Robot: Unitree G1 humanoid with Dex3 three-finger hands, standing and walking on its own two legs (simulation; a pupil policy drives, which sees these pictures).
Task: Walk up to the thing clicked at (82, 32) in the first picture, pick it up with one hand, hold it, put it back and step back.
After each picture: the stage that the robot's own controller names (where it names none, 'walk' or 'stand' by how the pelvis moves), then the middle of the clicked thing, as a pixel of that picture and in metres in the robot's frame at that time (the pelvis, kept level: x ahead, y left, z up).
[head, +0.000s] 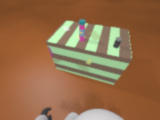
stand; (82, 31) +0.95 +0.16 -0.02
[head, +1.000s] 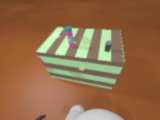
walk; (70, 38) +0.83 +0.31 -0.02
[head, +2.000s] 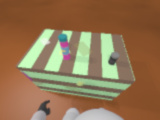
stand; (65, 48) +0.57 +0.26 +0.01
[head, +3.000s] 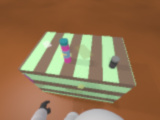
stand; (66, 51) +0.56 +0.25 -0.01
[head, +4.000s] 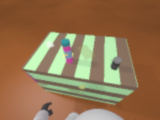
stand; (67, 52) +0.56 +0.24 -0.02
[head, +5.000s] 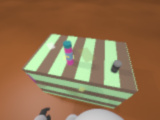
stand; (68, 54) +0.55 +0.24 -0.02
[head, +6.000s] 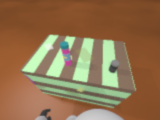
stand; (66, 54) +0.54 +0.26 -0.02
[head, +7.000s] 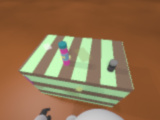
stand; (64, 54) +0.55 +0.27 -0.02
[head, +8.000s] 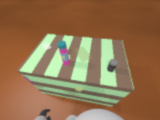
stand; (64, 54) +0.54 +0.27 -0.02
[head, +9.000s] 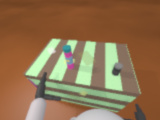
rise first; (69, 58) +0.52 +0.25 -0.02
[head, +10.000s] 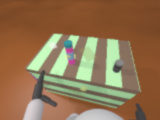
go down; (70, 53) +0.55 +0.25 -0.02
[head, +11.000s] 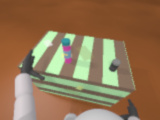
go down; (67, 51) +0.56 +0.23 -0.01
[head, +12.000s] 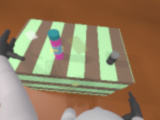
go down; (56, 46) +0.52 +0.24 +0.02
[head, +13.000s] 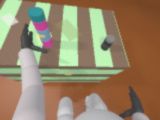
close in; (43, 31) +0.56 +0.25 +0.06
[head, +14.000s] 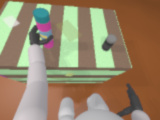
close; (45, 32) +0.56 +0.24 +0.08
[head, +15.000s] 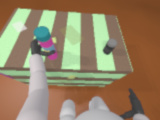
lift; (48, 46) +0.48 +0.24 +0.06
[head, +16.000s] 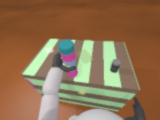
lift; (70, 61) +0.32 +0.14 +0.18
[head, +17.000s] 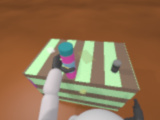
hold; (69, 63) +0.32 +0.15 +0.17
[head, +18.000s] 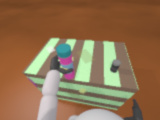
hold; (67, 64) +0.32 +0.16 +0.15
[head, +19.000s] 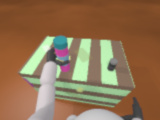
crouch; (63, 56) +0.37 +0.19 +0.16
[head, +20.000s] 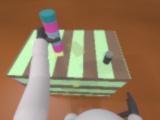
lower; (54, 35) +0.50 +0.21 +0.19
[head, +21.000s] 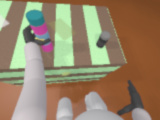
lower; (42, 35) +0.54 +0.21 +0.08
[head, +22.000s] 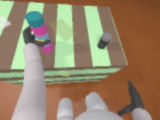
lower; (42, 36) +0.54 +0.22 +0.07
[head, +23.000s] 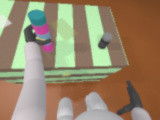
lower; (43, 35) +0.54 +0.22 +0.07
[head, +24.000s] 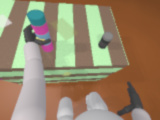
lower; (43, 35) +0.54 +0.22 +0.07
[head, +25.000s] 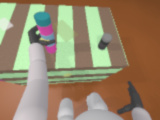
loosen; (47, 36) +0.54 +0.19 +0.07
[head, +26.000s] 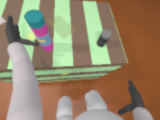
withdraw; (43, 35) +0.53 +0.20 +0.07
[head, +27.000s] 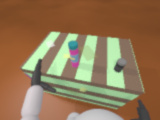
sink last; (74, 55) +0.50 +0.18 +0.02
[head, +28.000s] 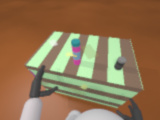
stand; (76, 53) +0.54 +0.18 +0.02
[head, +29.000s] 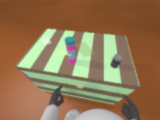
stand; (71, 51) +0.52 +0.19 +0.03
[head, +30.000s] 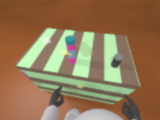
stand; (71, 51) +0.52 +0.19 +0.04
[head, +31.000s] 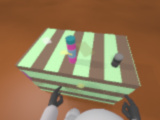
stand; (71, 51) +0.53 +0.19 +0.04
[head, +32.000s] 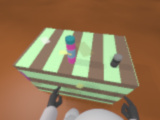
stand; (71, 51) +0.53 +0.19 +0.04
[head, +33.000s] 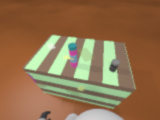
stand; (73, 56) +0.54 +0.19 -0.01
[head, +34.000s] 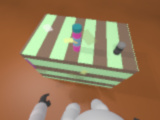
walk; (77, 39) +0.61 +0.15 -0.01
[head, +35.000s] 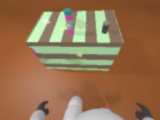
walk; (69, 23) +0.85 +0.28 +0.01
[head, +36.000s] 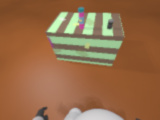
stand; (81, 19) +1.13 +0.23 +0.00
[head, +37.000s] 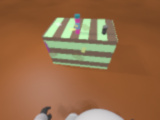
stand; (77, 24) +1.12 +0.25 -0.02
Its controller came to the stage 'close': yes
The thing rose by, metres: 0.22
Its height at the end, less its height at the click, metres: +0.00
